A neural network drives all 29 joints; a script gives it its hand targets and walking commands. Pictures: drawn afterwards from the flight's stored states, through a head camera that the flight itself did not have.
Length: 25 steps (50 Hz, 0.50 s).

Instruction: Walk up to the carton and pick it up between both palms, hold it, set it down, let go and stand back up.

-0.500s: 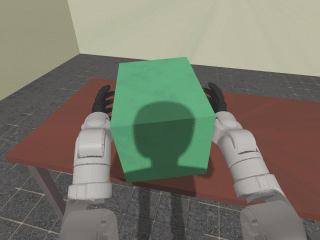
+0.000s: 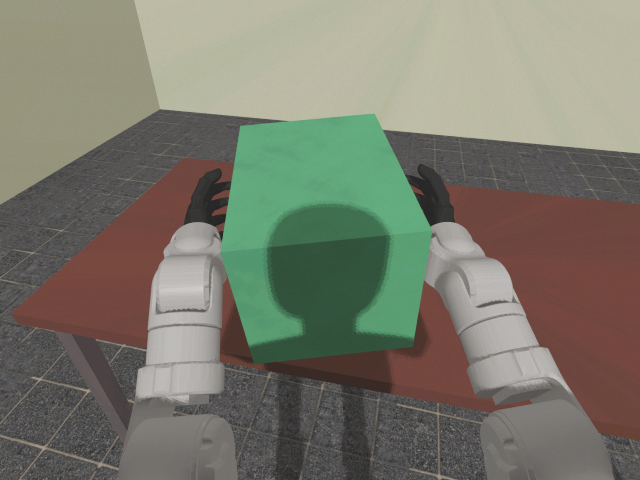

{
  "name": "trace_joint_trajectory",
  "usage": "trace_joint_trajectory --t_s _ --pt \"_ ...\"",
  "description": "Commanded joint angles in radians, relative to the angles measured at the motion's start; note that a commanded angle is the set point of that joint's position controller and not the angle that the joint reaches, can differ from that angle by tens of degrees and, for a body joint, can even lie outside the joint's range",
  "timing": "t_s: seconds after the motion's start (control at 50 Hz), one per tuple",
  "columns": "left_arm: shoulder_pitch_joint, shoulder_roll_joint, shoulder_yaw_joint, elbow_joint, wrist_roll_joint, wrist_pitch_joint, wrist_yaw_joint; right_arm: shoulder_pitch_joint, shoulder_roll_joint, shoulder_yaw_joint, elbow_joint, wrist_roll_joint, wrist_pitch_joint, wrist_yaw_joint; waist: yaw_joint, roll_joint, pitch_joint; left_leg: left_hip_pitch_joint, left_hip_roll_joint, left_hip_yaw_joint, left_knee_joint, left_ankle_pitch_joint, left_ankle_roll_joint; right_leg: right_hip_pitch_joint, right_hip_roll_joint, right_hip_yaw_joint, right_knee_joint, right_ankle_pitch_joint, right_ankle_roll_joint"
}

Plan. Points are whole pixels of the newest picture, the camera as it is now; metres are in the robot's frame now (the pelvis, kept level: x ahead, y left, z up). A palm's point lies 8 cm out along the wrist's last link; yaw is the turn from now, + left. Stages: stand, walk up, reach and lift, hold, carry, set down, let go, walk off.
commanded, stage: hold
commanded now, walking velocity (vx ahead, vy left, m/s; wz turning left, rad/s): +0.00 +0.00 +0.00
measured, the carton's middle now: (319, 227) +0.39 +0.00 +0.19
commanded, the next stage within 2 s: none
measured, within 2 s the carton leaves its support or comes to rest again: neither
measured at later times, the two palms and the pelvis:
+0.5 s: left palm (201, 231) +0.37 +0.14 +0.20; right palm (433, 229) +0.36 -0.14 +0.20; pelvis +0.00 +0.00 +0.00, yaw +0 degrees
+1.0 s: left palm (202, 232) +0.37 +0.14 +0.20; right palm (434, 228) +0.36 -0.14 +0.20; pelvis +0.00 +0.00 +0.00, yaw +0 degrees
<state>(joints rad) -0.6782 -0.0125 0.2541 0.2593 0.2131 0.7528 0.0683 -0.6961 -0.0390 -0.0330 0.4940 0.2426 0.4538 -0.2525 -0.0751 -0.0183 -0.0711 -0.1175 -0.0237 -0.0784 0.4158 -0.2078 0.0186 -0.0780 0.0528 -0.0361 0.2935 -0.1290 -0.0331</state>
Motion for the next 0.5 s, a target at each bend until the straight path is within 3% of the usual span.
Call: trace_joint_trajectory --t_s 0.0,0.22,0.24,0.28,0.48 --pt "-0.831 -0.693 -0.555 -0.173 -0.167 -0.088 -0.151 -1.034 0.690 0.402 -0.389 0.119 -0.074 0.110 -0.006 0.065 -0.436 0.068 -0.015 0.007 -0.057 0.264 -0.047 0.166 0.003 0.017 -0.015 0.147 0.060" --pt "-0.832 -0.702 -0.548 -0.151 -0.163 -0.097 -0.150 -1.033 0.693 0.386 -0.363 0.107 -0.085 0.114 -0.016 0.071 -0.444 0.078 -0.016 0.009 -0.052 0.273 -0.049 0.163 0.002 0.017 -0.016 0.152 0.058" --pt "-0.827 -0.705 -0.552 -0.159 -0.168 -0.099 -0.150 -1.032 0.697 0.395 -0.369 0.109 -0.086 0.114 -0.005 0.065 -0.460 0.080 -0.016 0.010 -0.050 0.282 -0.048 0.163 0.003 0.017 -0.012 0.159 0.060" --pt "-0.830 -0.710 -0.557 -0.157 -0.169 -0.099 -0.151 -1.038 0.692 0.395 -0.374 0.108 -0.087 0.113 -0.017 0.063 -0.454 0.082 -0.012 0.008 -0.051 0.282 -0.051 0.164 0.006 0.018 -0.015 0.156 0.059" --pt "-0.844 -0.715 -0.554 -0.141 -0.165 -0.106 -0.145 -1.052 0.700 0.388 -0.356 0.100 -0.098 0.122 -0.005 0.073 -0.452 0.080 -0.014 0.009 -0.054 0.264 -0.050 0.144 0.004 0.015 -0.017 0.127 0.057"
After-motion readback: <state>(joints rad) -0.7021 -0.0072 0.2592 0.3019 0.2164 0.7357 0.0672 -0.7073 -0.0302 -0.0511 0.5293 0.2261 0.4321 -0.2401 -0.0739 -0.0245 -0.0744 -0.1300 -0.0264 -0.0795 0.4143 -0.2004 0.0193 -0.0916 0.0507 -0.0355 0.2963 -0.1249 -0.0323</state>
